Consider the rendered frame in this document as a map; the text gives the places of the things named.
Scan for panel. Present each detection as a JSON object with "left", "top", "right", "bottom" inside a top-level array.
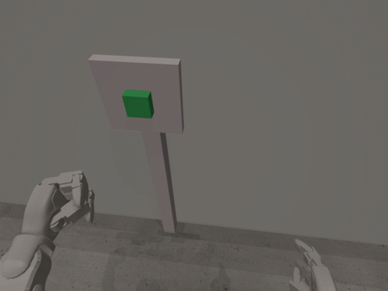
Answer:
[{"left": 88, "top": 55, "right": 184, "bottom": 233}]

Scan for robot left hand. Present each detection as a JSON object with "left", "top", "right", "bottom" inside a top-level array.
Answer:
[{"left": 21, "top": 170, "right": 95, "bottom": 241}]

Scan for button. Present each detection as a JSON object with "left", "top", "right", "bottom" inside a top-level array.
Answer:
[{"left": 122, "top": 90, "right": 154, "bottom": 119}]

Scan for robot right hand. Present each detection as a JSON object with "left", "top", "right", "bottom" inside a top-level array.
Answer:
[{"left": 289, "top": 239, "right": 338, "bottom": 291}]

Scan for left robot forearm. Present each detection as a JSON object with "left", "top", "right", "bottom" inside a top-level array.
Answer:
[{"left": 0, "top": 233, "right": 56, "bottom": 291}]

